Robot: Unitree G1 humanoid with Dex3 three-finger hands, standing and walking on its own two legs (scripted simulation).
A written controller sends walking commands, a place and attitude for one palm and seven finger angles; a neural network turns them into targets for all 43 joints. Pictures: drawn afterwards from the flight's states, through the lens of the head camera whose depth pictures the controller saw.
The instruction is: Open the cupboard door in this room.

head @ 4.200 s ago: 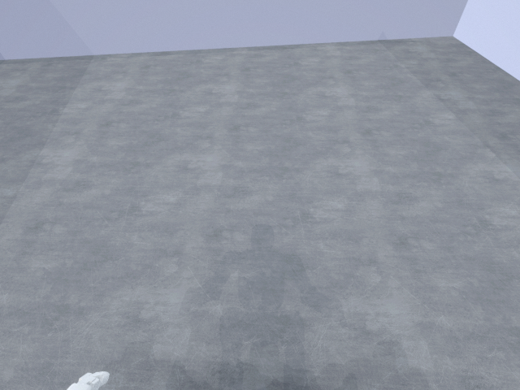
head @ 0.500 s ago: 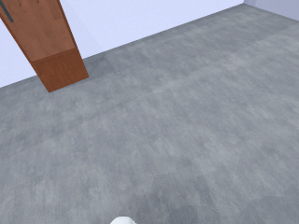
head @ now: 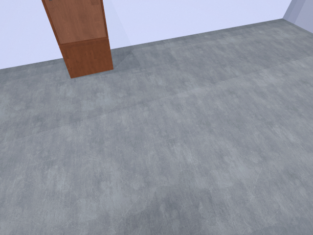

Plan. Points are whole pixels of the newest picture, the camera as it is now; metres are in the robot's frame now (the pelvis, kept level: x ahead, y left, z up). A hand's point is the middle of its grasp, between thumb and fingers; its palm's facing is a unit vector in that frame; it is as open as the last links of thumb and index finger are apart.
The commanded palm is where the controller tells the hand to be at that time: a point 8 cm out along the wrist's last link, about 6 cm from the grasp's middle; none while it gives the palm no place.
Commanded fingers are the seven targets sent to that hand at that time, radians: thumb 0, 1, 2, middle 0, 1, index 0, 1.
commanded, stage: turn or walk to find it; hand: left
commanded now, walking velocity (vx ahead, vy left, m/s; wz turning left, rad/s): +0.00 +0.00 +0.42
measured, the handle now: out of the picture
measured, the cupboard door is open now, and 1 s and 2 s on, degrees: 0 0 0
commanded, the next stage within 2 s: stand and wait in 0.02 s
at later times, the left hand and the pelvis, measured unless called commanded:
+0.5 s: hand out of the picture -0.05 +0.14 -0.17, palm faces +0.14 -0.97 -0.21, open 7.3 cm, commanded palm none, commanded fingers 0.00 0.90 0.90 -0.20 -0.30 -0.20 -0.30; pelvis -0.05 -0.03 +0.00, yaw +5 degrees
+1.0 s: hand out of the picture -0.12 +0.17 -0.18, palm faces +0.14 -0.97 -0.18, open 7.4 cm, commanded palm none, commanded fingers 0.00 0.90 0.90 -0.20 -0.30 -0.20 -0.30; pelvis -0.07 +0.00 +0.00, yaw +5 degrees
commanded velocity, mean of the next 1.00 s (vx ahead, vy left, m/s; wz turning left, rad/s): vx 0.00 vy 0.00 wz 0.05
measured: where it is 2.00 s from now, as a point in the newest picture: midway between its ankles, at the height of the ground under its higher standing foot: outside the picture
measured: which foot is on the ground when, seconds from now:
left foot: down 0.00-0.16, up 0.18-0.50, down 0.52-1.00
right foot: up 0.00-0.12, down 0.14-1.00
